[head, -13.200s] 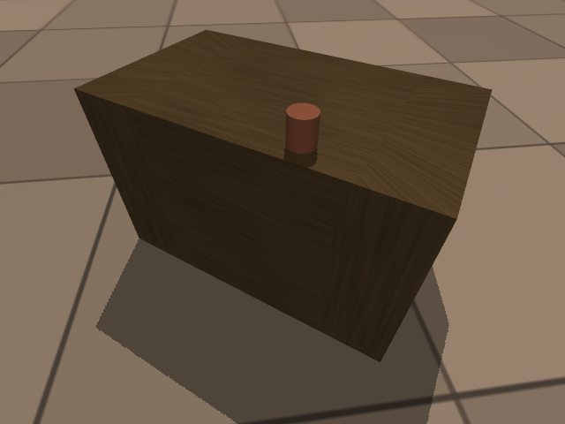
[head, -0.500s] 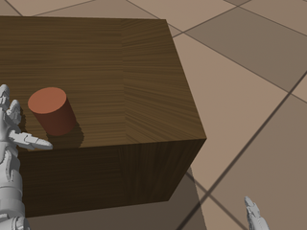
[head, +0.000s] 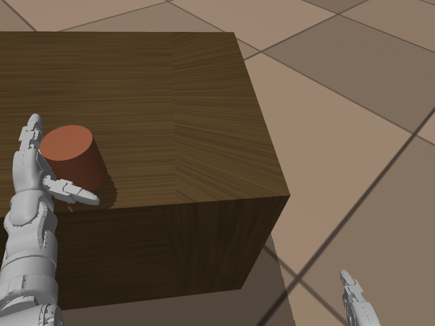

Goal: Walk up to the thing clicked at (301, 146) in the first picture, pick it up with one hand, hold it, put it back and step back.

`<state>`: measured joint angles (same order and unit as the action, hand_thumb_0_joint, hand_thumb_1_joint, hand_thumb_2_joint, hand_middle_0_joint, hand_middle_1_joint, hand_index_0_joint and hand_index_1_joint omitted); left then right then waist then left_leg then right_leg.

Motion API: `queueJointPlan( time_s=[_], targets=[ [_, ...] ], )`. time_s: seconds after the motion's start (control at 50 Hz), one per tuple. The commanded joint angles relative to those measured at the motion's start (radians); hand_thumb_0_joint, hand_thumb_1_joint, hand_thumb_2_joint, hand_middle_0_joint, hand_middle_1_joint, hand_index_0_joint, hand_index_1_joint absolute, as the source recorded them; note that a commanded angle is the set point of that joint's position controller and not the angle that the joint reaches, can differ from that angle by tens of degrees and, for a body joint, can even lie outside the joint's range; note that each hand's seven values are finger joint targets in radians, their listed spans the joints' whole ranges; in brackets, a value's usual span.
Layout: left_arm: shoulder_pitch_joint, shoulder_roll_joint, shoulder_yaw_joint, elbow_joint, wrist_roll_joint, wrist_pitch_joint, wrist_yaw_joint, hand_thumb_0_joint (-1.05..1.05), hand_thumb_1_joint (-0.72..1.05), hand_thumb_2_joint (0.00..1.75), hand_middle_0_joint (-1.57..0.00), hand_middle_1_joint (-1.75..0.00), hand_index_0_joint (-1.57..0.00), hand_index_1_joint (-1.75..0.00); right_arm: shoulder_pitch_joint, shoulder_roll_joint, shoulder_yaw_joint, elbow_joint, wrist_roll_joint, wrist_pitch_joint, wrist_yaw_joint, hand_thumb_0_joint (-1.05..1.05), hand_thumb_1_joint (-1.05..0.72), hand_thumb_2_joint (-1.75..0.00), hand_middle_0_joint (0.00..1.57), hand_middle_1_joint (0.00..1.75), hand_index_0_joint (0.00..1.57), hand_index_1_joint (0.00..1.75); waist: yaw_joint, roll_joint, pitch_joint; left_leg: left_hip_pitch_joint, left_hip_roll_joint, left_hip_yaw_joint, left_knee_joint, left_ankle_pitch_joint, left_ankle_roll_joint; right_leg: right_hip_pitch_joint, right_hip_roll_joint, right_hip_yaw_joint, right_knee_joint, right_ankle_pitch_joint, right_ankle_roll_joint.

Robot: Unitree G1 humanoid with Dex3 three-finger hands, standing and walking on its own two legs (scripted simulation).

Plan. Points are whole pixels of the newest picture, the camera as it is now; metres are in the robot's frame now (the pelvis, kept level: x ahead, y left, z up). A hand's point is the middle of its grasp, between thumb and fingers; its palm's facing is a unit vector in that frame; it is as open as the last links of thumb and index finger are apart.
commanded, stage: close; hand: left
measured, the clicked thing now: (76, 159) +0.44 +0.24 +0.07
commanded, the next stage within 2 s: settle in 0.82 s
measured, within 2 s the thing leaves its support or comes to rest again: leaves its support in 1.22 s
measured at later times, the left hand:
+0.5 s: hand (65, 150) +0.46 +0.26 +0.09, palm faces +0.27 -0.96 +0.01, open 14.4 cm
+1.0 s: hand (71, 152) +0.44 +0.24 +0.09, palm faces +0.27 -0.96 +0.01, open 11.4 cm
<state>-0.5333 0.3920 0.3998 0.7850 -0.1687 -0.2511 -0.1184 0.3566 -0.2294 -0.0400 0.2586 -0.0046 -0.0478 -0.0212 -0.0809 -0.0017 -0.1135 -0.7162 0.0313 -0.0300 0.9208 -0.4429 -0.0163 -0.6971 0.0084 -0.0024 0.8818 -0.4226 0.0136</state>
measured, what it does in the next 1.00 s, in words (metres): stands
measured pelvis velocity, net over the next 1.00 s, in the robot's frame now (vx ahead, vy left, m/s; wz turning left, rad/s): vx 0.01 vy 0.01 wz -0.02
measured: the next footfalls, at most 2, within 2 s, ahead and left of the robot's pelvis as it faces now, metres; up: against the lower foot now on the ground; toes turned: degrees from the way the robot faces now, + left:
none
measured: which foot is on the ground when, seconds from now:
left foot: down 0.00-1.00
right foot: down 0.00-1.00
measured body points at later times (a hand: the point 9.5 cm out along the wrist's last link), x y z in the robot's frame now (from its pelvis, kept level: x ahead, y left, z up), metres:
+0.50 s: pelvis -0.01 +0.01 +0.00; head +0.07 +0.03 +0.44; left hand +0.44 +0.31 +0.09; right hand +0.14 -0.25 -0.04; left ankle +0.00 +0.13 -0.69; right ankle +0.00 -0.13 -0.69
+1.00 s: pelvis +0.01 +0.01 +0.00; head +0.08 +0.02 +0.44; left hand +0.42 +0.30 +0.10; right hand +0.15 -0.24 -0.06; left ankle +0.00 +0.13 -0.69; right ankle +0.00 -0.13 -0.69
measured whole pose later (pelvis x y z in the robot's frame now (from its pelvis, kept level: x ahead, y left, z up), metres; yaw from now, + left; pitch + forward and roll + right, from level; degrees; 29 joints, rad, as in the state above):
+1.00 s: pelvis +0.01 +0.01 +0.00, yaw -1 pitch +16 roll -2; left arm -0.54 0.37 0.40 0.73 -0.15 -0.23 -0.05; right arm 0.38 -0.21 -0.04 0.22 -0.01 0.03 0.02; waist -0.07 0.01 -0.15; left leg -0.75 0.03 -0.01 0.94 -0.47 -0.01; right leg -0.73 0.01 0.01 0.89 -0.44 0.02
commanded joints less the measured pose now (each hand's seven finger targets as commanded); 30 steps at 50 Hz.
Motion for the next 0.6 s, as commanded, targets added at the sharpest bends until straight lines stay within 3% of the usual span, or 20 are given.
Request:
queueJointPlan(
  time_s=[0.0,0.02,0.04,0.06,0.08,0.12,0.14,0.16,0.2,0.22,0.24,0.26,0.28,0.32,0.36,0.4,0.46,0.5,0.54,0.58],
  targets=[
    [-0.344,0.266,0.056,-0.195,-0.004,-0.066,0.038,0.0,-0.61,0.01,-0.1,0.0,-0.1,-0.01,0.027,-0.151,-0.092,-0.158,0.002,-0.041,-0.012,0.0,0.51,-0.06,0.05,0.05,0.05,0.05,0.012,0.078,-0.336,0.197,-0.026,0.027,-0.092,0.318,0.033,0.161,-0.003,-0.005,-0.101,0.318,-0.016],
    [-0.31,0.241,0.054,-0.168,-0.002,-0.061,0.045,0.0,-0.61,0.0,-0.1,0.0,-0.1,0.0,0.022,-0.159,-0.099,-0.193,0.001,-0.04,-0.01,0.0,0.52,-0.06,0.05,0.05,0.05,0.05,0.003,0.049,-0.338,0.204,-0.018,0.017,-0.098,0.338,0.031,0.155,0.003,-0.014,-0.098,0.323,-0.019],
    [-0.347,0.236,0.043,-0.206,0.001,-0.066,0.05,0.0,-0.61,0.0,-0.18,-0.08,-0.18,-0.08,0.033,-0.122,-0.068,-0.162,0.001,-0.039,-0.004,0.0,0.51,-0.05,0.05,0.05,0.05,0.05,0.011,0.069,-0.325,0.192,-0.019,0.023,-0.091,0.346,0.031,0.149,0.001,-0.012,-0.092,0.333,-0.02],
    [-0.378,0.269,0.054,-0.214,0.01,-0.072,0.053,0.0,-0.59,0.03,-0.26,-0.12,-0.26,-0.12,0.017,-0.107,-0.054,-0.182,0.002,-0.034,0.0,0.0,0.51,-0.05,0.05,0.05,0.05,0.05,0.01,0.08,-0.342,0.182,-0.022,0.028,-0.087,0.329,0.034,0.156,-0.002,-0.005,-0.096,0.325,-0.018],
    [-0.383,0.284,0.069,-0.197,0.013,-0.074,0.059,0.0,-0.56,0.07,-0.32,-0.17,-0.32,-0.17,-0.021,-0.143,-0.08,-0.247,0.004,-0.038,-0.004,0.0,0.51,-0.05,0.05,0.05,0.05,0.05,0.006,0.046,-0.349,0.187,-0.02,0.023,-0.093,0.333,0.033,0.17,0.001,-0.008,-0.094,0.323,-0.019],
    [-0.433,0.335,0.085,-0.223,0.026,-0.081,0.068,0.0,-0.58,0.09,-0.4,-0.23,-0.4,-0.23,0.0,-0.121,-0.067,-0.225,0.001,-0.026,0.0,0.0,0.51,-0.05,0.05,0.05,0.05,0.05,0.013,0.071,-0.382,0.172,-0.024,0.028,-0.084,0.351,0.034,0.208,-0.003,0.0,-0.088,0.359,-0.016],
    [-0.454,0.309,0.069,-0.226,0.024,-0.082,0.064,0.0,-0.58,0.09,-0.4,-0.24,-0.41,-0.23,-0.001,-0.115,-0.068,-0.213,-0.001,-0.023,-0.002,0.0,0.51,-0.05,0.05,0.05,0.05,0.05,0.006,0.077,-0.396,0.186,-0.023,0.027,-0.081,0.361,0.034,0.2,-0.003,0.002,-0.083,0.369,-0.016],
    [-0.465,0.314,0.076,-0.218,0.02,-0.082,0.067,0.0,-0.55,0.1,-0.42,-0.25,-0.43,-0.24,0.0,-0.147,-0.103,-0.215,-0.001,-0.022,-0.005,0.0,0.51,-0.05,0.05,0.05,0.05,0.05,-0.004,0.082,-0.398,0.192,-0.02,0.023,-0.082,0.366,0.033,0.188,-0.002,0.002,-0.077,0.366,-0.019],
    [-0.489,0.289,0.047,-0.18,0.019,-0.077,0.059,0.0,-0.54,0.14,-0.48,-0.3,-0.49,-0.3,-0.025,-0.159,-0.101,-0.25,-0.001,-0.029,-0.006,0.0,0.51,-0.05,0.05,0.05,0.05,0.05,-0.024,0.091,-0.397,0.227,-0.014,0.019,-0.086,0.358,0.03,0.149,0.003,-0.002,-0.083,0.337,-0.023],
    [-0.515,0.323,0.055,-0.195,0.031,-0.077,0.06,0.0,-0.52,0.15,-0.49,-0.31,-0.5,-0.31,-0.008,-0.149,-0.087,-0.232,-0.002,-0.027,-0.007,0.0,0.51,-0.05,0.05,0.05,0.05,0.05,-0.015,0.116,-0.388,0.235,-0.012,0.013,-0.094,0.347,0.024,0.13,0.006,-0.008,-0.084,0.314,-0.026],
    [-0.524,0.299,0.028,-0.161,0.036,-0.072,0.058,0.0,-0.51,0.15,-0.51,-0.32,-0.52,-0.32,-0.014,-0.127,-0.076,-0.221,0.0,-0.027,-0.005,0.0,0.51,-0.05,0.05,0.05,0.05,0.05,-0.026,0.121,-0.367,0.231,-0.014,0.016,-0.096,0.328,0.024,0.123,0.005,-0.007,-0.088,0.3,-0.026],
    [-0.489,0.29,0.044,-0.075,0.032,-0.064,0.055,0.0,-0.51,0.17,-0.53,-0.34,-0.54,-0.34,-0.003,-0.166,-0.106,-0.233,-0.002,-0.029,-0.008,0.0,0.51,-0.05,0.05,0.05,0.05,0.05,-0.039,0.077,-0.345,0.217,-0.007,0.007,-0.1,0.301,0.024,0.1,0.009,-0.012,-0.091,0.272,-0.027],
    [-0.494,0.288,0.035,-0.075,0.035,-0.063,0.05,0.0,-0.49,0.18,-0.54,-0.35,-0.55,-0.35,-0.013,-0.135,-0.075,-0.228,0.002,-0.03,-0.006,0.0,0.51,-0.05,0.05,0.05,0.05,0.05,-0.031,0.073,-0.317,0.176,-0.014,0.015,-0.101,0.252,0.028,0.094,0.006,-0.007,-0.095,0.245,-0.024],
    [-0.509,0.31,0.054,-0.039,0.028,-0.062,0.04,0.0,-0.48,0.21,-0.57,-0.39,-0.58,-0.39,0.017,-0.167,-0.098,-0.235,0.0,-0.033,-0.009,0.0,0.52,-0.05,0.05,0.05,0.05,0.05,-0.049,0.054,-0.333,0.183,-0.015,0.016,-0.108,0.212,0.032,0.089,0.008,-0.008,-0.105,0.225,-0.021],
    [-0.559,0.3,0.028,-0.056,0.033,-0.066,0.032,0.0,-0.43,0.23,-0.6,-0.41,-0.61,-0.4,0.051,-0.113,-0.042,-0.203,-0.004,-0.033,0.002,0.0,0.52,-0.04,0.05,0.05,0.05,0.05,-0.043,0.112,-0.327,0.194,-0.014,0.016,-0.103,0.233,0.025,0.058,0.009,-0.013,-0.098,0.226,-0.027],
    [-0.559,0.338,0.054,-0.031,0.034,-0.063,0.035,0.0,-0.38,0.27,-0.63,-0.44,-0.64,-0.43,0.039,-0.162,-0.09,-0.242,-0.005,-0.033,-0.001,0.0,0.52,-0.04,0.05,0.05,0.05,0.05,-0.047,0.1,-0.374,0.225,-0.009,0.009,-0.093,0.294,0.022,0.063,0.013,-0.019,-0.091,0.266,-0.027],
    [-0.621,0.328,0.036,-0.096,0.028,-0.078,0.038,0.0,-0.29,0.36,-0.69,-0.51,-0.7,-0.51,0.035,-0.126,-0.05,-0.228,-0.009,-0.037,0.007,0.0,0.53,-0.05,0.05,0.05,0.05,0.05,-0.027,0.155,-0.399,0.235,-0.012,0.012,-0.092,0.304,0.017,0.072,0.012,-0.02,-0.084,0.268,-0.031],
    [-0.612,0.337,0.04,-0.094,0.033,-0.075,0.046,0.0,-0.21,0.41,-0.75,-0.56,-0.76,-0.56,0.01,-0.147,-0.069,-0.251,-0.008,-0.038,0.004,0.0,0.52,-0.05,0.05,0.05,0.05,0.05,-0.02,0.159,-0.437,0.263,-0.007,0.009,-0.091,0.319,0.014,0.074,0.013,-0.021,-0.081,0.263,-0.033],
    [-0.595,0.296,0.021,-0.044,0.036,-0.068,0.051,0.0,-0.17,0.49,-0.82,-0.65,-0.82,-0.64,0.001,-0.15,-0.067,-0.262,-0.012,-0.038,0.003,0.0,0.52,-0.05,0.05,0.05,0.05,0.05,-0.031,0.138,-0.423,0.263,0.002,-0.003,-0.097,0.331,0.008,0.064,0.021,-0.029,-0.082,0.262,-0.036],
    [-0.586,0.325,0.042,-0.069,0.035,-0.069,0.063,0.0,-0.13,0.55,-0.87,-0.71,-0.88,-0.71,0.023,-0.154,-0.081,-0.216,-0.01,-0.031,0.002,0.0,0.52,-0.05,0.05,0.05,0.05,0.05,-0.016,0.146,-0.41,0.247,-0.004,0.004,-0.095,0.34,0.012,0.075,0.019,-0.027,-0.08,0.274,-0.035]
  ],
)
